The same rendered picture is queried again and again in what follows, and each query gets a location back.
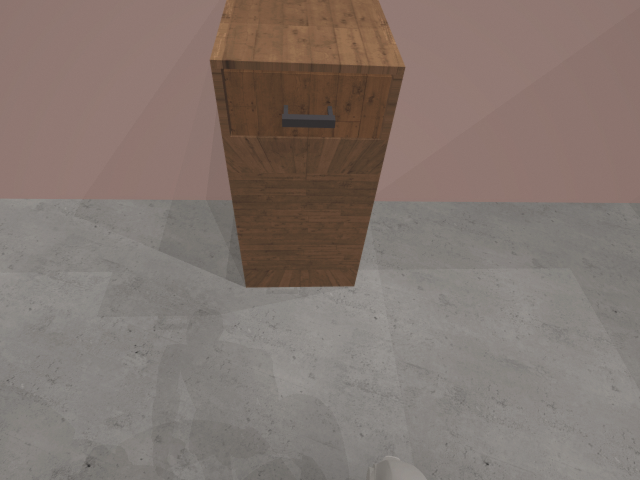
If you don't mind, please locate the cabinet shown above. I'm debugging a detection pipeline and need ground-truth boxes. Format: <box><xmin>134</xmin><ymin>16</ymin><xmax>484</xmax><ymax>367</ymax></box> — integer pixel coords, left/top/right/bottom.
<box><xmin>210</xmin><ymin>0</ymin><xmax>405</xmax><ymax>288</ymax></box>

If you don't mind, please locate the right robot thigh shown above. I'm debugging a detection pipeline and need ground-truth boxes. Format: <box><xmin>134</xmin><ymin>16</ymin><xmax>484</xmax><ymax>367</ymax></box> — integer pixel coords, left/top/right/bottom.
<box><xmin>366</xmin><ymin>460</ymin><xmax>427</xmax><ymax>480</ymax></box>

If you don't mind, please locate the handle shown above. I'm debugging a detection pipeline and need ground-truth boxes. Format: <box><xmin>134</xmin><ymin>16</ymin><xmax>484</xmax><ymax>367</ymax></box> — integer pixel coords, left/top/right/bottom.
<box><xmin>282</xmin><ymin>105</ymin><xmax>336</xmax><ymax>128</ymax></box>

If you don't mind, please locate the drawer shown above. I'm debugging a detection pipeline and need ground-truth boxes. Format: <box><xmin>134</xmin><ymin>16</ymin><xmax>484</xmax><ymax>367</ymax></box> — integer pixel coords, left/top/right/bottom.
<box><xmin>224</xmin><ymin>69</ymin><xmax>392</xmax><ymax>138</ymax></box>

